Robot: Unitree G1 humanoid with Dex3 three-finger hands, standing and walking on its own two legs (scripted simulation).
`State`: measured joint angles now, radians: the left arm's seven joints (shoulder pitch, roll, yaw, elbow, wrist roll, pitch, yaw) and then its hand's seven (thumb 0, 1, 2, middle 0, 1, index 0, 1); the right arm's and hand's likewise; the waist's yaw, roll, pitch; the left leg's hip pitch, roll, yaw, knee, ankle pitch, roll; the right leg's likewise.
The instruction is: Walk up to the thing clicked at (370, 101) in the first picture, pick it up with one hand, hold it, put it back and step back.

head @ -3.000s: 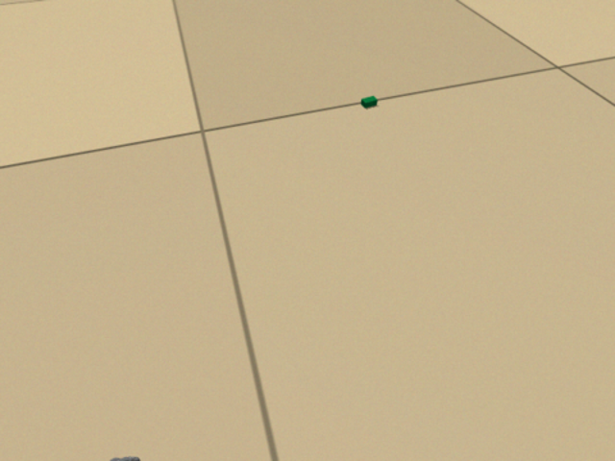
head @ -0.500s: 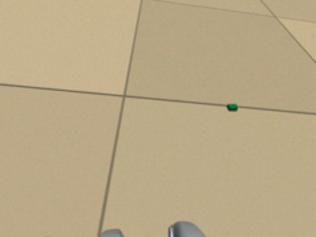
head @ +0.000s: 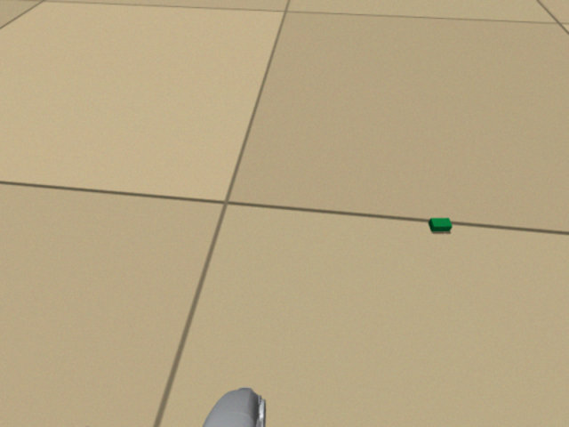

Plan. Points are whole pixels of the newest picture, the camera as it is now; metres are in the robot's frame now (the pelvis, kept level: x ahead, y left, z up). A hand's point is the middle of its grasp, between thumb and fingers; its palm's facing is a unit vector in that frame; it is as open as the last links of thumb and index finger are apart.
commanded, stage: walk up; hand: left
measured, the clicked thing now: (440, 224) +1.09 -0.57 -0.75
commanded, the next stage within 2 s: none
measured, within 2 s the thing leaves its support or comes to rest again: neither
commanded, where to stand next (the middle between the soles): +0.69 -0.82 m, yaw +7 degrees
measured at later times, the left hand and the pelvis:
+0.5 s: hand (230, 358) +0.24 +0.14 -0.15, palm faces -0.04 -0.95 -0.31, open 7.3 cm; pelvis +0.14 -0.15 -0.01, yaw +0 degrees
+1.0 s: hand (337, 346) +0.29 -0.05 -0.18, palm faces +0.01 -0.96 -0.28, open 7.4 cm; pelvis +0.27 -0.31 -0.02, yaw +3 degrees
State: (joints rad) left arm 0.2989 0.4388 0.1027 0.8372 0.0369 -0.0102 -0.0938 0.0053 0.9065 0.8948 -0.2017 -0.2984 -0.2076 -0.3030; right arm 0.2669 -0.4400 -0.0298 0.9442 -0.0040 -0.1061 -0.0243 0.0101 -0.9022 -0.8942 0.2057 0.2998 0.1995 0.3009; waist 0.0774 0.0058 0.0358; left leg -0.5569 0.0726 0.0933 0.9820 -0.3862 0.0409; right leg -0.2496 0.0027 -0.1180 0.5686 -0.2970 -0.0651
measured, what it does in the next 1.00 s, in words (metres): steps to the right: left foot, then right foot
